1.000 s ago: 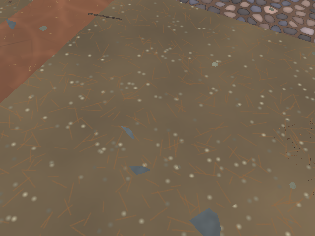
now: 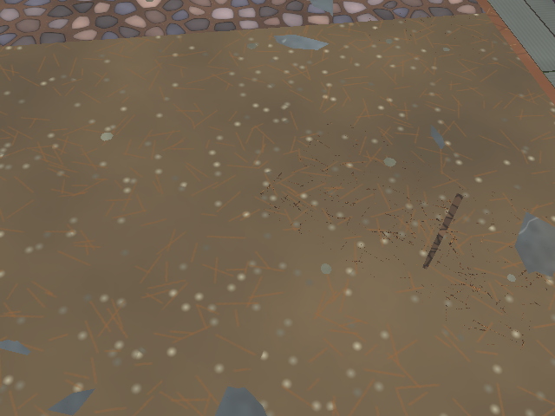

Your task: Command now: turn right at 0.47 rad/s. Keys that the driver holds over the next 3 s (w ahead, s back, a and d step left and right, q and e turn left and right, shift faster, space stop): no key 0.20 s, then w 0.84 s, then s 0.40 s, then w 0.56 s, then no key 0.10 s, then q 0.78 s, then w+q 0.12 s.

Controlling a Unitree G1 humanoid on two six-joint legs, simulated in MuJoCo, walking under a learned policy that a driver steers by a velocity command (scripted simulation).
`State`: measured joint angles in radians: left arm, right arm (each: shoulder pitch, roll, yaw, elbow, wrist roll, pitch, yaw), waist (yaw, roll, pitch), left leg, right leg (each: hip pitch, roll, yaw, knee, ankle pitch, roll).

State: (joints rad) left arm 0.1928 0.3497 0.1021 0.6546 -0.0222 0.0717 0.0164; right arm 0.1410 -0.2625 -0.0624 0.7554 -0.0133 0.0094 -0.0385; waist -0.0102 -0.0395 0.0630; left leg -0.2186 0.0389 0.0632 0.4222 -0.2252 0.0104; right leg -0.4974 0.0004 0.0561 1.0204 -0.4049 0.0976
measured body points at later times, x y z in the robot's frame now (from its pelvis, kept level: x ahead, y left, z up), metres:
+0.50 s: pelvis +0.04 -0.04 +0.01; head +0.06 -0.05 +0.45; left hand +0.15 +0.24 -0.10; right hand +0.16 -0.33 -0.10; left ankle +0.12 +0.10 -0.71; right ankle -0.01 -0.15 -0.74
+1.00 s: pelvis +0.25 +0.00 +0.00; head +0.28 +0.01 +0.45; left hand +0.48 +0.22 -0.09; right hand +0.22 -0.28 -0.12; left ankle +0.15 +0.09 -0.74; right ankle +0.42 -0.18 -0.69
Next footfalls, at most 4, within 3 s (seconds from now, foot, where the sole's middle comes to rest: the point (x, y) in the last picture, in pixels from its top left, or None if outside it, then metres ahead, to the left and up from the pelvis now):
0.16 right None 0.03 -0.15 -0.78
0.64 left None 0.19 0.09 -0.78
1.14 right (337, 383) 0.52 -0.15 -0.78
1.58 left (233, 412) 0.45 0.09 -0.78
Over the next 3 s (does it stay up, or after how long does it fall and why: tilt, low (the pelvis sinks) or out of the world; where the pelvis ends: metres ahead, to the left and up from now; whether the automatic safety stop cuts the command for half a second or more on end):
stays up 0.72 -0.12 -0.01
